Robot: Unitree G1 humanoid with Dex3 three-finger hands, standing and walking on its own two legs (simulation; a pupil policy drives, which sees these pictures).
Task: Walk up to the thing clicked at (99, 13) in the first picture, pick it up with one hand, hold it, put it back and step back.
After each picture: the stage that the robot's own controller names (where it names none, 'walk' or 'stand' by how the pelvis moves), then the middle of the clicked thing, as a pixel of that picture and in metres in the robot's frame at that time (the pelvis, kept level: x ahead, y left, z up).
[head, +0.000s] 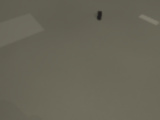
stand; (99, 15) +2.01 -0.24 -0.72
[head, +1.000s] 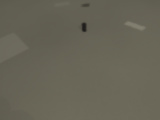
walk; (84, 27) +1.89 +0.12 -0.70
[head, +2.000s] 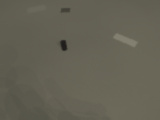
walk; (63, 45) +1.30 +0.31 -0.72
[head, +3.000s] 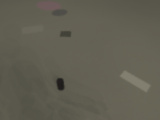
walk; (60, 84) +0.83 +0.24 -0.70
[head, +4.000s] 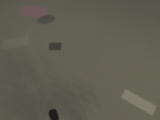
walk; (53, 115) +0.50 +0.23 -0.70
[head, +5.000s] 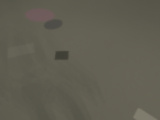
stand; out of the picture +0.32 +0.20 -0.71
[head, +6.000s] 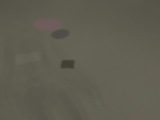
stand; out of the picture +0.32 +0.18 -0.72
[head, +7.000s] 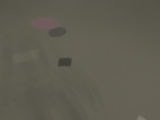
stand; out of the picture +0.34 +0.20 -0.73
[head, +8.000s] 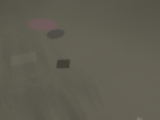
stand; out of the picture +0.32 +0.21 -0.73
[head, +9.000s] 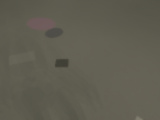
stand; out of the picture +0.32 +0.21 -0.73
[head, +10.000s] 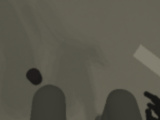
go down; (35, 77) +0.38 +0.24 -0.39
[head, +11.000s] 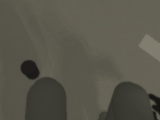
go down; (30, 70) +0.39 +0.25 -0.30
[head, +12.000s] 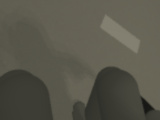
close in; out of the picture +0.36 +0.29 -0.22
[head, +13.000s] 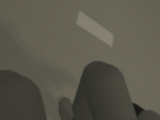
close; out of the picture +0.37 +0.29 -0.21
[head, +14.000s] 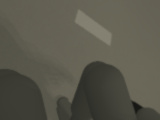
lift; out of the picture +0.36 +0.30 -0.22
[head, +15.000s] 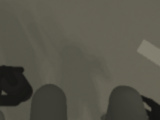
lift; (18, 87) +0.30 +0.24 -0.06
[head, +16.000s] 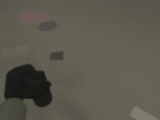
hold; (39, 89) +0.33 +0.16 +0.03
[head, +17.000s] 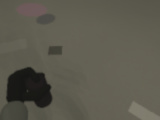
hold; (39, 91) +0.33 +0.17 -0.01
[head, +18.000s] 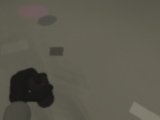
crouch; (42, 91) +0.33 +0.16 -0.01
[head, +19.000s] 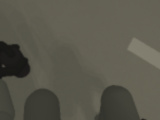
crouch; (16, 63) +0.41 +0.23 -0.10
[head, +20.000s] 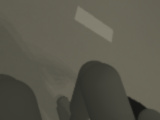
lower; out of the picture +0.38 +0.30 -0.22
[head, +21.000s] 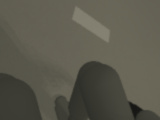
lower; out of the picture +0.38 +0.30 -0.22
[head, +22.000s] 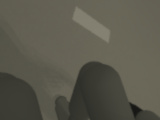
lower; out of the picture +0.38 +0.31 -0.22
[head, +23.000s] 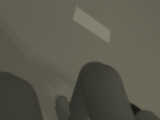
lower; out of the picture +0.37 +0.31 -0.22
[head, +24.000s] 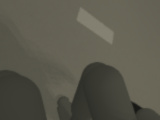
loosen; out of the picture +0.36 +0.30 -0.22
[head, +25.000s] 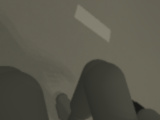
withdraw; out of the picture +0.36 +0.29 -0.22
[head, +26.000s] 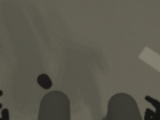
walk; (45, 81) +0.40 +0.23 -0.43
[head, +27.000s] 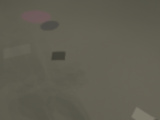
stand; out of the picture +0.33 +0.20 -0.66
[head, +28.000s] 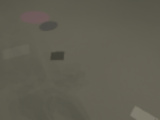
stand; out of the picture +0.34 +0.21 -0.66
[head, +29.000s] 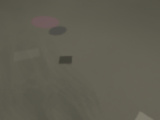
stand; out of the picture +0.35 +0.19 -0.72
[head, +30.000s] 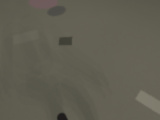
walk; (62, 119) +0.40 +0.21 -0.70
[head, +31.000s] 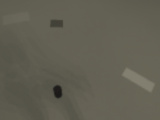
walk; (57, 91) +0.58 +0.17 -0.70
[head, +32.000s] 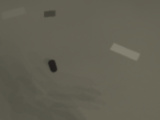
walk; (52, 66) +0.86 +0.31 -0.69
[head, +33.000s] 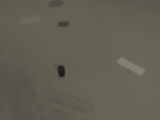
stand; (61, 71) +0.93 +0.22 -0.72
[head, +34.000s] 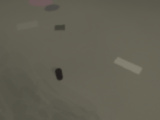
stand; (59, 74) +0.94 +0.25 -0.73
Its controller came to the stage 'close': yes
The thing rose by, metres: 0.70
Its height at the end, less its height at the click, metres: +0.00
